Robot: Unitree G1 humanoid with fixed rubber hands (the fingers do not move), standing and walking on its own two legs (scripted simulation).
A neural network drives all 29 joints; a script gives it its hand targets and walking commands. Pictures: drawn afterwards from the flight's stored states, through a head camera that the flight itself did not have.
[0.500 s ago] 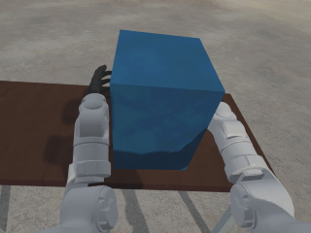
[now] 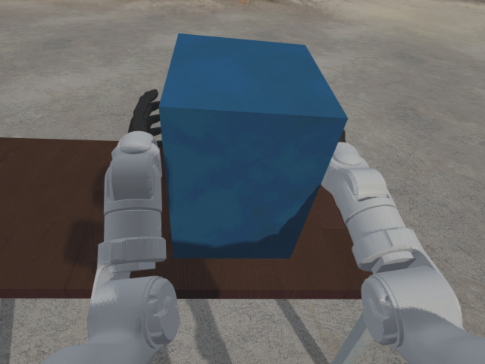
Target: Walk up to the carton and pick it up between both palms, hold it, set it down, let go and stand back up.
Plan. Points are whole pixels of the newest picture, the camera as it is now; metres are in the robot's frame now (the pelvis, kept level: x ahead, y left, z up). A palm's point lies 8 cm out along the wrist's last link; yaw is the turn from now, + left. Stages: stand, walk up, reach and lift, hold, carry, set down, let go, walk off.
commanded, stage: reach and lift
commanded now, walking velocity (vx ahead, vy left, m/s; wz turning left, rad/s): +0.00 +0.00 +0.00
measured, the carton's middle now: (238, 153) +0.40 +0.00 +0.20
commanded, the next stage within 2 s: hold in 0.88 s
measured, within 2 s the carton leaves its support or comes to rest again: neither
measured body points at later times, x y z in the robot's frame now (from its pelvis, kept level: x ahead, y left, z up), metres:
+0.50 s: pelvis +0.00 +0.00 +0.00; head -0.07 +0.03 +0.44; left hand +0.40 +0.16 +0.27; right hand +0.39 -0.14 +0.26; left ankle +0.03 +0.11 -0.75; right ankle +0.01 -0.11 -0.75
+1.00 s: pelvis +0.01 +0.00 +0.00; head -0.06 +0.03 +0.44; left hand +0.40 +0.15 +0.28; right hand +0.40 -0.14 +0.28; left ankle +0.03 +0.11 -0.75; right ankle +0.01 -0.11 -0.75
